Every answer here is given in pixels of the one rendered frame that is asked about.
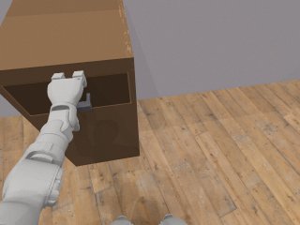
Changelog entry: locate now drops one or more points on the robot right shin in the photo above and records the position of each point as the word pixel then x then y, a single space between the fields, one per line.
pixel 168 216

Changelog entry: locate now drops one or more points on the left robot hand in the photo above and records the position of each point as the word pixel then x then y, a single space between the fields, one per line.
pixel 69 90

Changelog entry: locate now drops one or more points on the robot shin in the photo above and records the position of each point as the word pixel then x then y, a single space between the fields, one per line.
pixel 168 216
pixel 122 218

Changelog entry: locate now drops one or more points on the drawer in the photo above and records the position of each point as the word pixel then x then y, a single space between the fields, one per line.
pixel 104 89

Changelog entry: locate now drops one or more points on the robot left shin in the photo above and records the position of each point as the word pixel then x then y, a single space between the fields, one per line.
pixel 122 218

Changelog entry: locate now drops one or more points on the left robot upper arm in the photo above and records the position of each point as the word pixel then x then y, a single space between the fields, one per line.
pixel 34 185

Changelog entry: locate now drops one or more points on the robot left forearm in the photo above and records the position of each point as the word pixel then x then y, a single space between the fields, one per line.
pixel 52 141

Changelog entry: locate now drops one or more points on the cabinet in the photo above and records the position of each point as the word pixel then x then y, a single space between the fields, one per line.
pixel 39 38

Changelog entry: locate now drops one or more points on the handle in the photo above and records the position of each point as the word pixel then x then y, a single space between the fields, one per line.
pixel 84 106

